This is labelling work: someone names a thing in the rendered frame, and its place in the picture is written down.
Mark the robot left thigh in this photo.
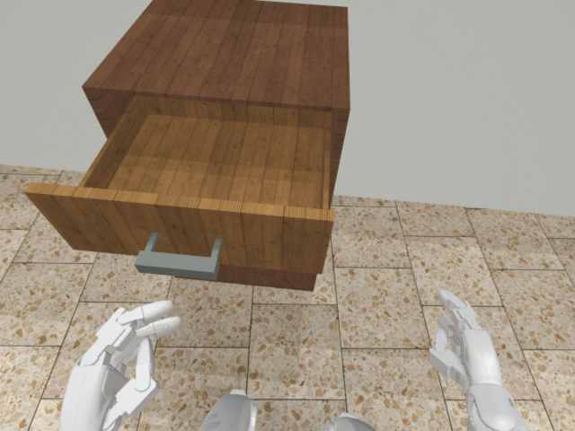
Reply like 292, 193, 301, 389
199, 394, 258, 431

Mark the cabinet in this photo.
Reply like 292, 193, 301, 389
82, 0, 350, 292

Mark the drawer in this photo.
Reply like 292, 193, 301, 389
23, 96, 334, 274

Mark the right robot hand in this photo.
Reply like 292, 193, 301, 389
429, 288, 503, 391

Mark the robot right forearm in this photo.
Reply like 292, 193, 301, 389
465, 383, 526, 431

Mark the handle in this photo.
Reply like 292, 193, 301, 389
134, 233, 223, 280

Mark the left robot hand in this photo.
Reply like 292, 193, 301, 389
58, 300, 181, 431

